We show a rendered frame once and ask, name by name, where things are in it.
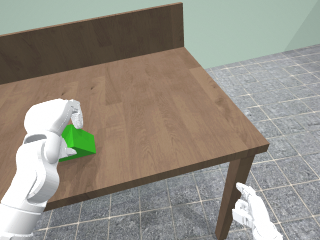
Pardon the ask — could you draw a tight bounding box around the table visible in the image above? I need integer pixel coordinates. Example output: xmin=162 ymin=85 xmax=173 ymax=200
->
xmin=0 ymin=2 xmax=270 ymax=240

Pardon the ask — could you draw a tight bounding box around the left robot hand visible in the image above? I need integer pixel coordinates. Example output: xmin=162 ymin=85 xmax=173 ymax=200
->
xmin=24 ymin=98 xmax=84 ymax=159

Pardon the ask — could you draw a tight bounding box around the robot left forearm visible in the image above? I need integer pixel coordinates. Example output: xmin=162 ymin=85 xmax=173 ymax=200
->
xmin=0 ymin=130 xmax=62 ymax=240

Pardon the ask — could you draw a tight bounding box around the robot right forearm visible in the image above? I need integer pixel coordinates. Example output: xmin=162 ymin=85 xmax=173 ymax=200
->
xmin=252 ymin=219 xmax=283 ymax=240

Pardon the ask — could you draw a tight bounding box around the sponge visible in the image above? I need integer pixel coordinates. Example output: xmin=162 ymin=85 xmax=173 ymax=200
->
xmin=58 ymin=124 xmax=96 ymax=162

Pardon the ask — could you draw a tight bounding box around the right robot hand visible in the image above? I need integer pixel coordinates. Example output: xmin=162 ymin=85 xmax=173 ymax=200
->
xmin=232 ymin=182 xmax=270 ymax=228

